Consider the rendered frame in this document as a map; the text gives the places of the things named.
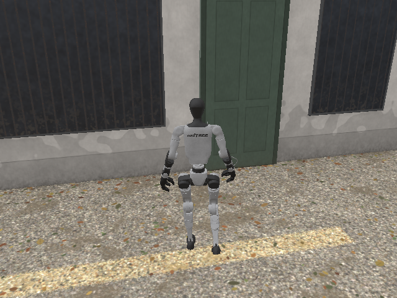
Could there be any robot right upper arm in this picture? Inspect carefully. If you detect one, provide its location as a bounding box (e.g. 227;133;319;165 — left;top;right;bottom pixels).
210;125;229;158

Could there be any robot left forearm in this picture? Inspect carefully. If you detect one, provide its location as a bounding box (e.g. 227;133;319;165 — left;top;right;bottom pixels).
161;151;174;178

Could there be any robot right thigh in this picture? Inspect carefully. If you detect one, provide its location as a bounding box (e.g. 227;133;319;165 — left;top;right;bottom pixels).
207;173;220;215

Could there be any robot thigh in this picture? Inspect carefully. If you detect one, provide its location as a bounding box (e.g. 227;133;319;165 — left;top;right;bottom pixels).
178;173;194;213
207;173;220;215

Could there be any robot left upper arm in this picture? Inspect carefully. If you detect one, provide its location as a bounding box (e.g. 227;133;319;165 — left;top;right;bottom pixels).
168;125;185;160

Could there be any robot left thigh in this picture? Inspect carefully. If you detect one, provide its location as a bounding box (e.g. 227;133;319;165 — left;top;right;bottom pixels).
178;173;194;213

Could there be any left robot hand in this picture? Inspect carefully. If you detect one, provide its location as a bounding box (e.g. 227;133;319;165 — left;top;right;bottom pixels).
160;177;174;192

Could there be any right robot hand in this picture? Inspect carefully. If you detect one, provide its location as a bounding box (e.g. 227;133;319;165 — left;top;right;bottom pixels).
221;169;236;182

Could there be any robot right forearm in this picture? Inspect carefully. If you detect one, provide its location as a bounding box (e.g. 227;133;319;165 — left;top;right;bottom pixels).
222;149;234;172

